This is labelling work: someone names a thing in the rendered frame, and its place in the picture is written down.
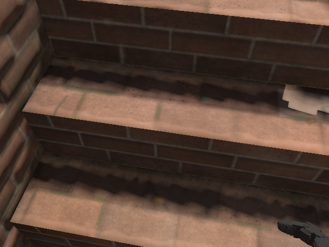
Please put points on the robot right hand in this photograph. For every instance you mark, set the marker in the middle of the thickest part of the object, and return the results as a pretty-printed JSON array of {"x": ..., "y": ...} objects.
[{"x": 307, "y": 232}]

